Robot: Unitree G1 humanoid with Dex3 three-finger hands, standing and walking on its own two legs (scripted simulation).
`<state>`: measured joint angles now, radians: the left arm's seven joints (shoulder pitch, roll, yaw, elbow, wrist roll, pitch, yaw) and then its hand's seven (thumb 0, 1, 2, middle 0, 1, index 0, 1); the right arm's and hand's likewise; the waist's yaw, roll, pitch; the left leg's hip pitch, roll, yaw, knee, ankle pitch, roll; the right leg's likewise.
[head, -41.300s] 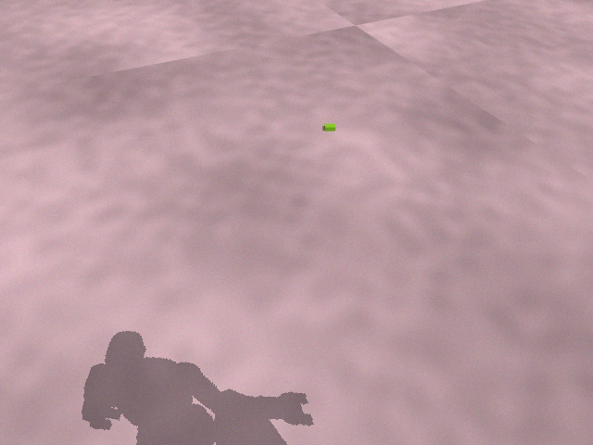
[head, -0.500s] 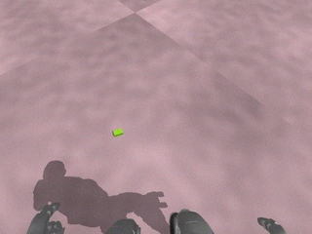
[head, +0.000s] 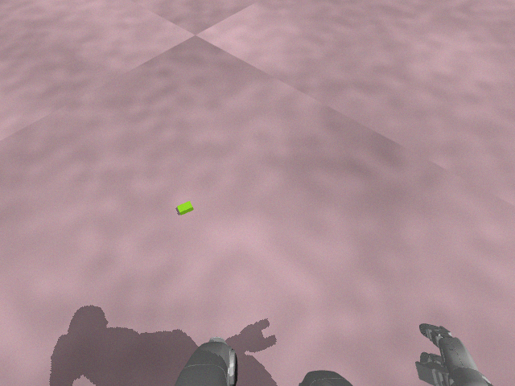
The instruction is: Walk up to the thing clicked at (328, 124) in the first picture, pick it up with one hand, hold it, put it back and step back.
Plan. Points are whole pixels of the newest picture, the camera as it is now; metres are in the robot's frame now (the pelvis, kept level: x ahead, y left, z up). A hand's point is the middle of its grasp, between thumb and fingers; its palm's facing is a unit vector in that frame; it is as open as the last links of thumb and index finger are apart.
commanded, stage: step back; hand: left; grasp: from above
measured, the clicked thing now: (185, 208) +0.84 +0.35 -0.74
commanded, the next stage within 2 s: stand in 1.98 s
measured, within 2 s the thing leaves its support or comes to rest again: neither
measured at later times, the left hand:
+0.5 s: hand out of the picture -0.05 +0.29 -0.14, palm faces +0.08 -0.93 -0.36, open 7.4 cm
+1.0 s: hand out of the picture -0.28 +0.28 -0.11, palm faces +0.04 -0.88 -0.46, open 7.4 cm
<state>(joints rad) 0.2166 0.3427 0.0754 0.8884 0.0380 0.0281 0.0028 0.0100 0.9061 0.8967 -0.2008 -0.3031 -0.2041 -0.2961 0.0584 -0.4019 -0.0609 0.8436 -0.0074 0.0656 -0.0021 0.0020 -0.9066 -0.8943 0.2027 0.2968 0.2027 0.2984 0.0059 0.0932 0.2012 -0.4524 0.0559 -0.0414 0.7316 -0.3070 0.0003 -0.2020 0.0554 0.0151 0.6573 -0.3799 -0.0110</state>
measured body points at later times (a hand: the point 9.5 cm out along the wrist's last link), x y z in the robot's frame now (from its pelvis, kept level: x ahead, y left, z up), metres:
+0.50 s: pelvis -0.16 +0.02 +0.01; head -0.12 +0.04 +0.46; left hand -0.05 +0.33 -0.11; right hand -0.07 -0.29 -0.10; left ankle -0.15 +0.12 -0.72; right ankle -0.14 -0.12 -0.64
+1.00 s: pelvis -0.34 +0.00 +0.01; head -0.30 -0.03 +0.46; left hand -0.28 +0.33 -0.08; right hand -0.25 -0.32 -0.12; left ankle -0.38 +0.15 -0.66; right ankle -0.29 -0.12 -0.72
